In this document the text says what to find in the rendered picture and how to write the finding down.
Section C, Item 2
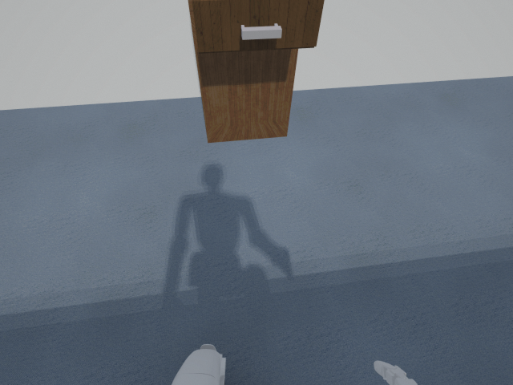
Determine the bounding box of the drawer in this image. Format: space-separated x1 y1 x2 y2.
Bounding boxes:
192 0 325 54

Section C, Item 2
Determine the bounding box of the left robot thigh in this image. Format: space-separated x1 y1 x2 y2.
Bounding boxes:
172 349 226 385

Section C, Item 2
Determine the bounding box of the left robot shin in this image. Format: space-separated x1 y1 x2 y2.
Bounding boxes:
200 344 216 351

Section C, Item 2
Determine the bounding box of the cabinet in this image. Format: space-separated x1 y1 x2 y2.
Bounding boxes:
188 0 298 143

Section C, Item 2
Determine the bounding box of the right robot hand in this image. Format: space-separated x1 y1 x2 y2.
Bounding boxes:
374 361 417 385

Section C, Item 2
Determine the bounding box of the handle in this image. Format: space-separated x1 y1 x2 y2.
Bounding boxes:
241 23 282 40

